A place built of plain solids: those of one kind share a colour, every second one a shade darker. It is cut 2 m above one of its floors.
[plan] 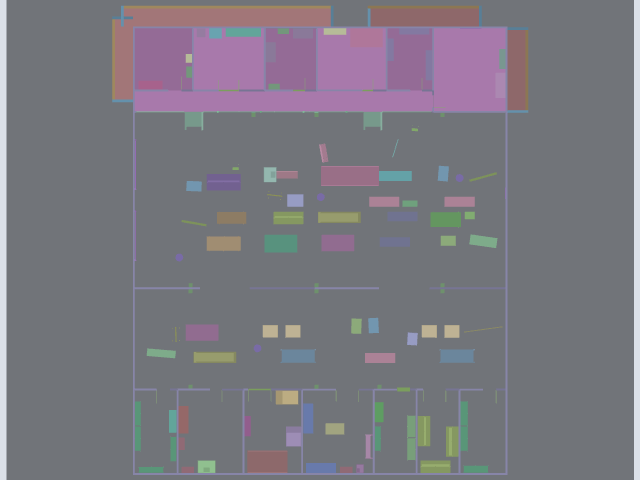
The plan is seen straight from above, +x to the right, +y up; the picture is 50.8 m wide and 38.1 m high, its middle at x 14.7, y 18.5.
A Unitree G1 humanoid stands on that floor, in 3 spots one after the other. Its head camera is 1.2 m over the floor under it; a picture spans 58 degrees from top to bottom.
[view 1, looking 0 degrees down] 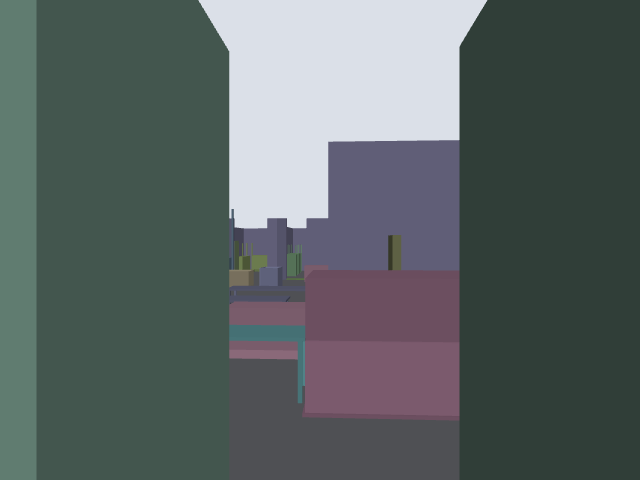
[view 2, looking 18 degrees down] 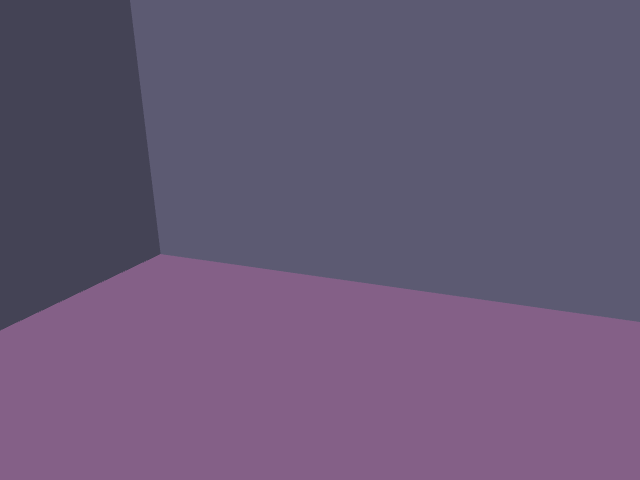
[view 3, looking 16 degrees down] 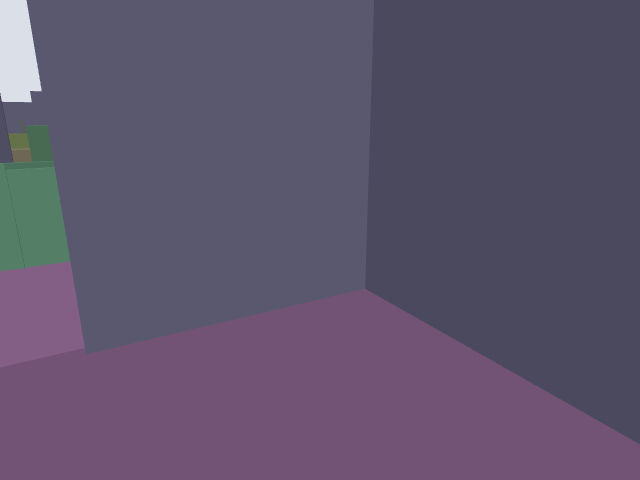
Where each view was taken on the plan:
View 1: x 18.90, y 29.49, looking -87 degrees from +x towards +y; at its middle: wall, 22.82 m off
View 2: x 17.20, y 32.80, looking -160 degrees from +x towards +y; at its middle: wall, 3.00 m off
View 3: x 21.80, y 32.80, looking -120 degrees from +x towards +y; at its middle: wall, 2.83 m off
